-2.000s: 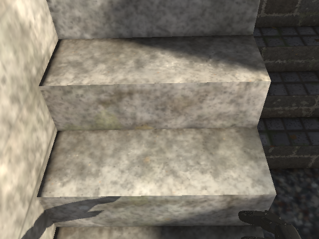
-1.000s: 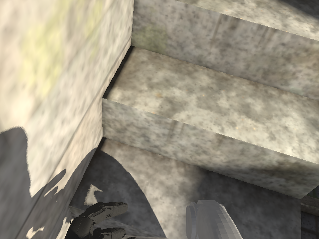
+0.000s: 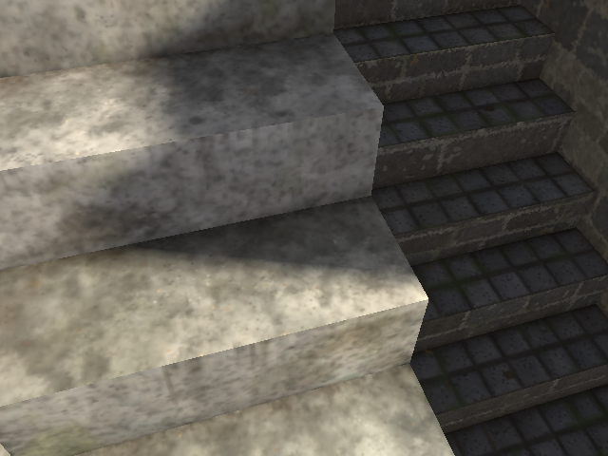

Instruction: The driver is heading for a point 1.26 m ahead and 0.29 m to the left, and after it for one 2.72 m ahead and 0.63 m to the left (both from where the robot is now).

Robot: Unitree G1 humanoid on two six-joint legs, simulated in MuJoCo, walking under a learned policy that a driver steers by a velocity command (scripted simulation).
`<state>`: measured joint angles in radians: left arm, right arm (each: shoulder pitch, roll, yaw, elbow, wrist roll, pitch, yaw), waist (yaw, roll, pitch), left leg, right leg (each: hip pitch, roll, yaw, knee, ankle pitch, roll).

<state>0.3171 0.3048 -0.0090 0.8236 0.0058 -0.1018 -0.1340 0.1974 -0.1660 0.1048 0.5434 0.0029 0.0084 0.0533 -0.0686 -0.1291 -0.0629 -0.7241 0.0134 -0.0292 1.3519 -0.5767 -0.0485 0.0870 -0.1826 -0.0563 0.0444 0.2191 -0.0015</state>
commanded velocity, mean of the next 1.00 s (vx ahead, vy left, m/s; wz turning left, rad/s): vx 0.20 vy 0.00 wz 0.27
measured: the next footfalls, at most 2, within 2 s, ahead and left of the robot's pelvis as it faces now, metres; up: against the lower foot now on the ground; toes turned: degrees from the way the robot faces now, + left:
left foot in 0.26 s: +0.01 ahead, +0.13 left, +0.18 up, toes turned +8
right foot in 0.68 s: +0.17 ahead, -0.04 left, +0.18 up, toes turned +31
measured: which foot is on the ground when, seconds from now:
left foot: down 0.00-0.02, up 0.04-0.24, down 0.26-0.66, up 0.68-0.96, down 0.98-1.00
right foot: down 0.00-0.26, up 0.28-0.66, down 0.68-1.00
